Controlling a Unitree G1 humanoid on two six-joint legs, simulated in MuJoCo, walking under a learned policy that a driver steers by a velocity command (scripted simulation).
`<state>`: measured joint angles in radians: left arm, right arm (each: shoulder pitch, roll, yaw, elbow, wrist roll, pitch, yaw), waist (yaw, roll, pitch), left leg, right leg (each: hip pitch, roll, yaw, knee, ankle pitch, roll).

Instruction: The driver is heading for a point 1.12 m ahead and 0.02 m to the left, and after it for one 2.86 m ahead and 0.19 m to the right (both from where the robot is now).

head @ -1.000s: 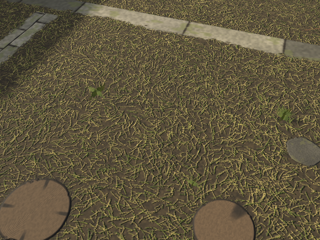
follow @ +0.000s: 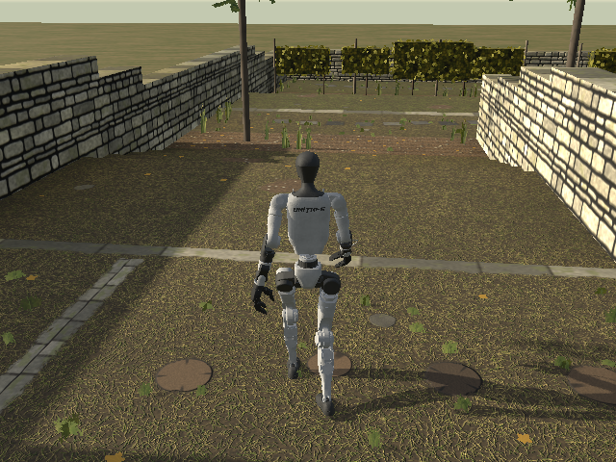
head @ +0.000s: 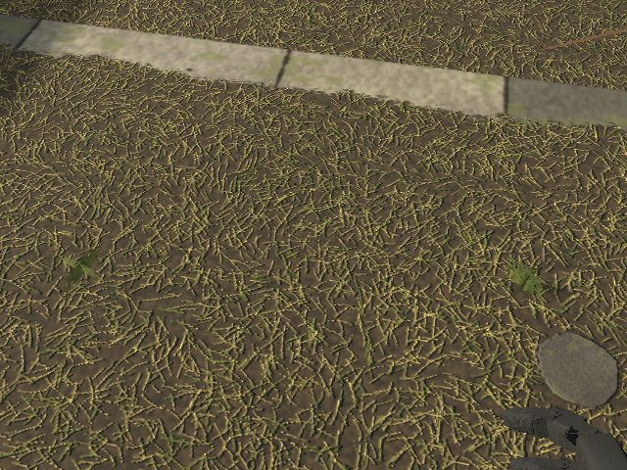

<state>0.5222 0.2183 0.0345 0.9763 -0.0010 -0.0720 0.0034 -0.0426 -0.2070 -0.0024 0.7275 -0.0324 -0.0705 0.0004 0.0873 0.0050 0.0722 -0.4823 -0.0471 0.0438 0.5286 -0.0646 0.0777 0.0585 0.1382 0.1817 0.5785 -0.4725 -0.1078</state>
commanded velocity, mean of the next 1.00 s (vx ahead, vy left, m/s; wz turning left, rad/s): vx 0.50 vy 0.00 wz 0.03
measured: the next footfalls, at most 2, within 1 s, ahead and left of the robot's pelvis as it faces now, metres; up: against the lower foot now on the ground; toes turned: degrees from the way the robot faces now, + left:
right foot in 0.48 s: +0.37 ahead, -0.16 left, +0.00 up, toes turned -12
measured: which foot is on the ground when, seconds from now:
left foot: down 0.00-0.50, up 0.52-1.00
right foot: down 0.00-0.00, up 0.02-0.46, down 0.48-1.00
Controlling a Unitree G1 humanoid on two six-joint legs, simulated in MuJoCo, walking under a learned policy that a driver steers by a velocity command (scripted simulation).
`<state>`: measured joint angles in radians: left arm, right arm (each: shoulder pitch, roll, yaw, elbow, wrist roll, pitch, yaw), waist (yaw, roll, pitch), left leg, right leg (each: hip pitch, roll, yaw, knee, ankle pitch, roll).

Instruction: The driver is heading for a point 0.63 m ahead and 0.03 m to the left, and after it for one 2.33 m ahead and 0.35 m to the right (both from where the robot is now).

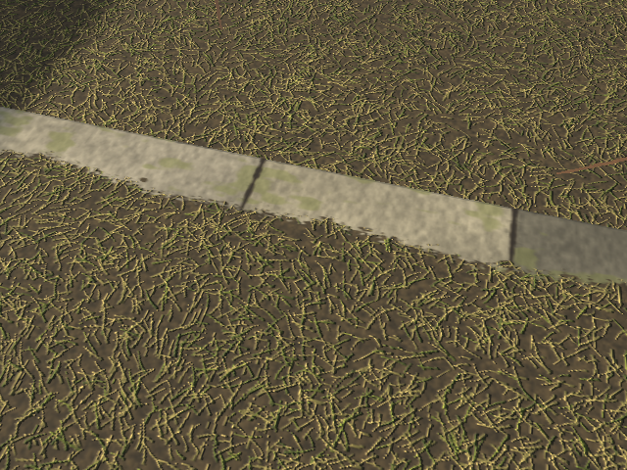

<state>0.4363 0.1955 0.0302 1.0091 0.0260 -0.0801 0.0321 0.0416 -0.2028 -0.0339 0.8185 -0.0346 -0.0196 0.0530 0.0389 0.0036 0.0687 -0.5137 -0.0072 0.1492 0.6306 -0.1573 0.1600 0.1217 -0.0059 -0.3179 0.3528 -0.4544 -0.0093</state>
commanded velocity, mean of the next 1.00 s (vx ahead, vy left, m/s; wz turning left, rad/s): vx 0.50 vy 0.00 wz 0.15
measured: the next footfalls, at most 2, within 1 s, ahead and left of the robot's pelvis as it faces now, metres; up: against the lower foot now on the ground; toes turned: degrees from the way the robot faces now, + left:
left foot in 0.02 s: +0.16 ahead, +0.06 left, +0.00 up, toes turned +6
right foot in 0.58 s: +0.51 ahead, -0.04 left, +0.00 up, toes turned +12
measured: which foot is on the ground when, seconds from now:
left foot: up 0.00-0.00, down 0.02-0.60, up 0.62-1.00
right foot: down 0.00-0.04, up 0.06-0.56, down 0.58-1.00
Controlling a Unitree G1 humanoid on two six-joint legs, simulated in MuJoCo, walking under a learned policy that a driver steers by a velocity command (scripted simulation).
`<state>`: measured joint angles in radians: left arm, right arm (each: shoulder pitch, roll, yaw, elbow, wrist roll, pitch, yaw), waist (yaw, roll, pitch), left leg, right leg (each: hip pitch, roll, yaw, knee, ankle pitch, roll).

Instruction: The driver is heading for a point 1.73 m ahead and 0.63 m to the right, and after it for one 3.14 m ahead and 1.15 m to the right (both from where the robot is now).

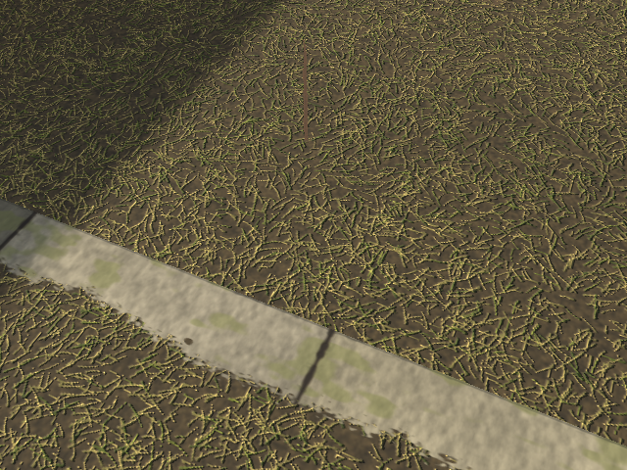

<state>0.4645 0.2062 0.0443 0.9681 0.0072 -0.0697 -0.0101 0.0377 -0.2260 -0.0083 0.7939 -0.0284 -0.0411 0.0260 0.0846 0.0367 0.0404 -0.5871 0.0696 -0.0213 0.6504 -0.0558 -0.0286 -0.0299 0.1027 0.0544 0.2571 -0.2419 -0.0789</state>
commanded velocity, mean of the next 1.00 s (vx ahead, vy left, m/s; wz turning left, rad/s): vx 0.50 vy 0.00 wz -0.50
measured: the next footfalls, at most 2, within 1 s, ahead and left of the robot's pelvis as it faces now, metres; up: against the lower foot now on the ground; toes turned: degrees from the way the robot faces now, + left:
left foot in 0.10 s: +0.22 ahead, +0.12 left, +0.00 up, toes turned -4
right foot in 0.64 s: +0.43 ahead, -0.15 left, +0.00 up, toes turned -28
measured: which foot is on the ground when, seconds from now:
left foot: up 0.00-0.08, down 0.10-0.66, up 0.68-1.00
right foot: down 0.00-0.10, up 0.12-0.62, down 0.64-1.00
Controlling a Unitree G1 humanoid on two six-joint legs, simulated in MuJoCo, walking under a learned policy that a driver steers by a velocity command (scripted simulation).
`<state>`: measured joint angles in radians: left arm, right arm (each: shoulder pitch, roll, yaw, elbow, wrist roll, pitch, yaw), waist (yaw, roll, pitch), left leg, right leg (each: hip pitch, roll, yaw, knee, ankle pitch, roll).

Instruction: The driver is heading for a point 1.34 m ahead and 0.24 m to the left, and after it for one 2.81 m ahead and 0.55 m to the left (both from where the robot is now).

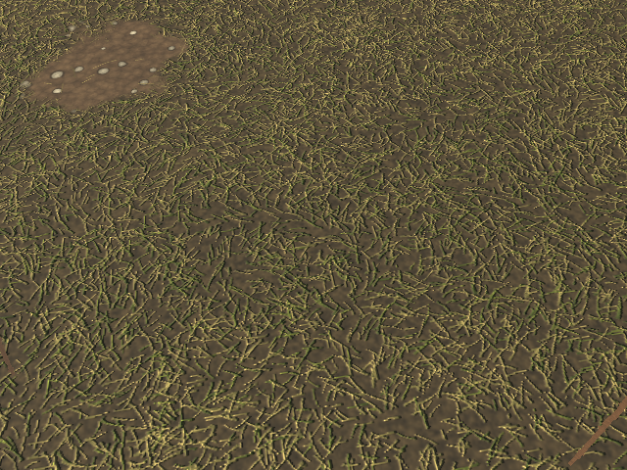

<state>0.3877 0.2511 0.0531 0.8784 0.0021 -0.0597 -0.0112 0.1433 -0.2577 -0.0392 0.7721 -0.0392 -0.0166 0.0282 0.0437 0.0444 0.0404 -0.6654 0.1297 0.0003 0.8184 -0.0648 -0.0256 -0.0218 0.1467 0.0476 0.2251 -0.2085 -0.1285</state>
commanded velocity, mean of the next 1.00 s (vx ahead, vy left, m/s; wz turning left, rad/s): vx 0.50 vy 0.00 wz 0.08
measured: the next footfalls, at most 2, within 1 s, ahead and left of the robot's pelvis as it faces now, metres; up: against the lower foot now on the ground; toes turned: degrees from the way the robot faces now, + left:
left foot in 0.20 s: +0.29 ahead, +0.12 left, +0.00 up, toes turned +1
right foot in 0.74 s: +0.58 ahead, -0.08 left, +0.00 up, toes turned -2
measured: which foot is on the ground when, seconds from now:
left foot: up 0.00-0.18, down 0.20-0.74, up 0.76-1.00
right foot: down 0.00-0.20, up 0.22-0.72, down 0.74-1.00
